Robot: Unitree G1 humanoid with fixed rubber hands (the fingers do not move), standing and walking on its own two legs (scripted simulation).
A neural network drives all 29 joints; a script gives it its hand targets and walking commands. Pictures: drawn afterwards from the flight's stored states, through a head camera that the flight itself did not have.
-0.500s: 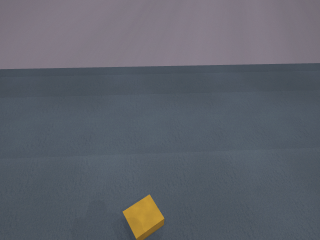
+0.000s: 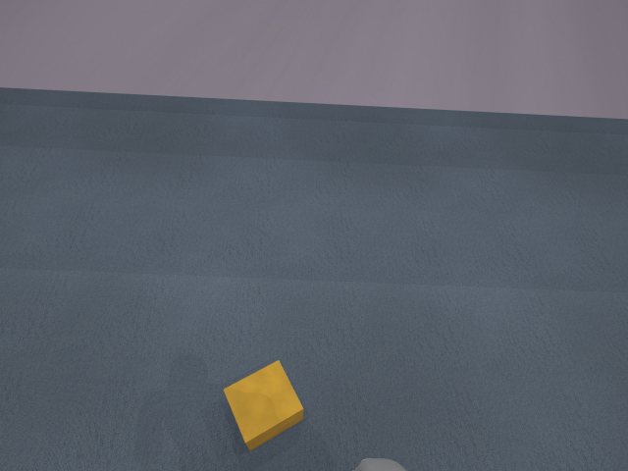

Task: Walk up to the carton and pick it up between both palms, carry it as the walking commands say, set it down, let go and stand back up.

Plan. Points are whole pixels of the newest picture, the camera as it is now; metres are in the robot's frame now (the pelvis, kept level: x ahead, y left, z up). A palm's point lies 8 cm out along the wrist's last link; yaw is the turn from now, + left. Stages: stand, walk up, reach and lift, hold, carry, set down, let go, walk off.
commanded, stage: walk up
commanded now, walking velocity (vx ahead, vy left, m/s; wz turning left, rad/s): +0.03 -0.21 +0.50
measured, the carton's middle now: (264, 405) +0.36 +0.09 -0.70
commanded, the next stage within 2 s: none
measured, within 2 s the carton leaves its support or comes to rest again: neither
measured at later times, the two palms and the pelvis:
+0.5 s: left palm out of the picture -0.04 +0.17 -0.15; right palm (471, 369) +0.25 -0.26 -0.11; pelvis +0.03 -0.07 -0.01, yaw +16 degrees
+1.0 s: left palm out of the picture -0.11 +0.18 -0.11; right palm (487, 414) +0.19 -0.27 -0.13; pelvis +0.00 -0.07 +0.01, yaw +19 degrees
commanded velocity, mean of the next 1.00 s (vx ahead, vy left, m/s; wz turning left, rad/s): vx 0.01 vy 0.01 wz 0.32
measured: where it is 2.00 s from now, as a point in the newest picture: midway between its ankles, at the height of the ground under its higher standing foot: outside the picture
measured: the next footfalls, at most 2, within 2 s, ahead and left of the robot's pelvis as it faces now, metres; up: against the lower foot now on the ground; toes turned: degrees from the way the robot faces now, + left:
right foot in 0.10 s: +0.06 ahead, -0.19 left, +0.00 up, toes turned +0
left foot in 0.48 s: +0.02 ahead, +0.02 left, +0.00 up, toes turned +20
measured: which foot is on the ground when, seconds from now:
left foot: down 0.00-0.10, up 0.12-0.46, down 0.48-0.76, up 0.78-1.00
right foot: up 0.00-0.08, down 0.10-0.48, up 0.50-0.74, down 0.76-1.00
